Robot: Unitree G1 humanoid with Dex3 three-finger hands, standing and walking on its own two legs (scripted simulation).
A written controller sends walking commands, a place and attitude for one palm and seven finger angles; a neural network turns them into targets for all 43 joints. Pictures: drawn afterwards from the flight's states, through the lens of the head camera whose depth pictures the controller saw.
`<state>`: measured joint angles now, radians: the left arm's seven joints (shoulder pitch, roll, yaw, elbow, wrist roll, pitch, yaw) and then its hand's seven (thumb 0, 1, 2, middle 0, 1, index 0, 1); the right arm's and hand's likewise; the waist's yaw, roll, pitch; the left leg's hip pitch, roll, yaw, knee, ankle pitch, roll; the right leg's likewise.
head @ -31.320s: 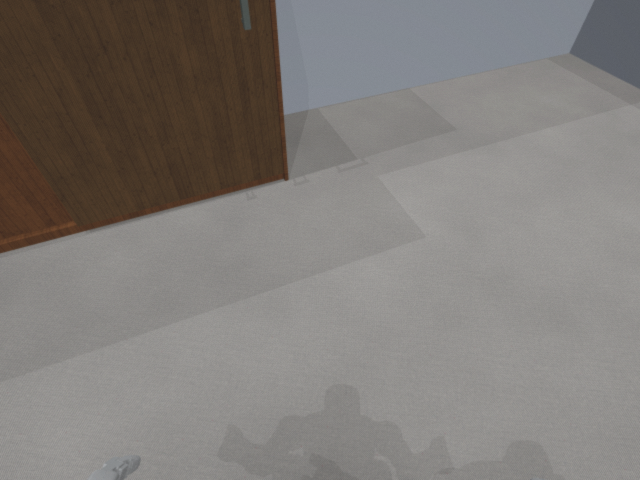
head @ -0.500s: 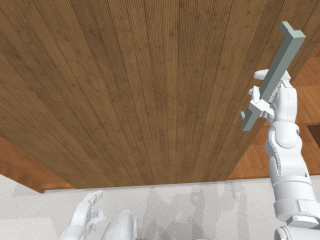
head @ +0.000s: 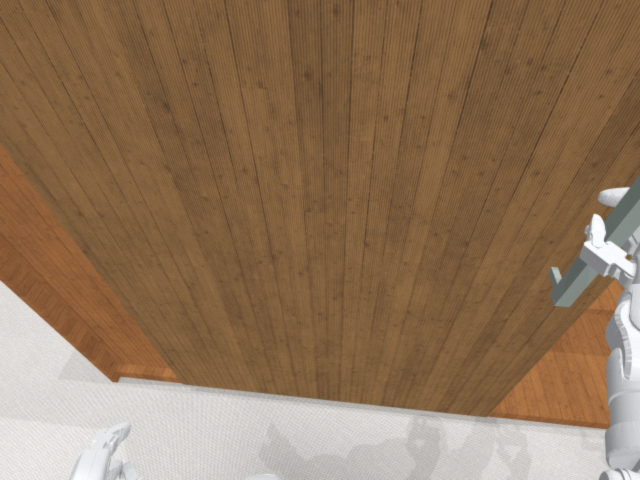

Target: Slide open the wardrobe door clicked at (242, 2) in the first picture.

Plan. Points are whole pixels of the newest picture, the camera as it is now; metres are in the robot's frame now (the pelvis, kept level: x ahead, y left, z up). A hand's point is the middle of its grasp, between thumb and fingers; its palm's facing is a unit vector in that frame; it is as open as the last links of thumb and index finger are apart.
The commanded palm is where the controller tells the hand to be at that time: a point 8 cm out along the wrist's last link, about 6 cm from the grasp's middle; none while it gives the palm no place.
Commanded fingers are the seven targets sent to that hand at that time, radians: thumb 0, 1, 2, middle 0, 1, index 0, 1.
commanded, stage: stop walking and hold the door there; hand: right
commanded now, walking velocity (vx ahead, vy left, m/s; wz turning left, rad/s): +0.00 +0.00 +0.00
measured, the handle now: (608, 219) +0.42 -0.32 +0.12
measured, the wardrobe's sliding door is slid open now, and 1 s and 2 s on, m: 0.66 0.65 0.65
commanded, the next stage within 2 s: loosen the grip on the handle in 1.76 s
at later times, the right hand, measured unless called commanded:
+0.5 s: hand (596, 246) +0.38 -0.29 +0.12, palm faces +0.40 +0.89 -0.24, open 5.6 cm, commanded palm +0.34 -0.34 +0.10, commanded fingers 0.00 -0.90 -0.90 0.45 1.40 0.45 1.40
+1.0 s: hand (594, 250) +0.38 -0.30 +0.11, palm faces +0.25 +0.94 -0.22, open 5.3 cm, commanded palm +0.35 -0.34 +0.10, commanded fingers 0.00 -0.90 -0.90 0.45 1.40 0.45 1.40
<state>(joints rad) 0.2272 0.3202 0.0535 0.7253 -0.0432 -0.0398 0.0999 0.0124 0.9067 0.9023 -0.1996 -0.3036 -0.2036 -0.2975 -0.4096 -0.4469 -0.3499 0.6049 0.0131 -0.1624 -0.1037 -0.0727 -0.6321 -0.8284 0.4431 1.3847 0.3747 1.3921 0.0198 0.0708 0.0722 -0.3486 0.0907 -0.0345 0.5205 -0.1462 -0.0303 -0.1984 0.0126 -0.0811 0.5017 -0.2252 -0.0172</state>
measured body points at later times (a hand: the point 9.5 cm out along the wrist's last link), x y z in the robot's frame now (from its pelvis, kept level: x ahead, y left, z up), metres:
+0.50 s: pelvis -0.02 -0.02 +0.01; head -0.03 -0.02 +0.46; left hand +0.06 +0.25 -0.10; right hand +0.35 -0.34 +0.13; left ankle +0.01 +0.12 -0.73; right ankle +0.02 -0.11 -0.73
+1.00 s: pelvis -0.04 -0.09 +0.00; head +0.00 -0.09 +0.45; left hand +0.09 +0.19 -0.10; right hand +0.36 -0.35 +0.12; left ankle -0.01 +0.08 -0.71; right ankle +0.01 -0.19 -0.73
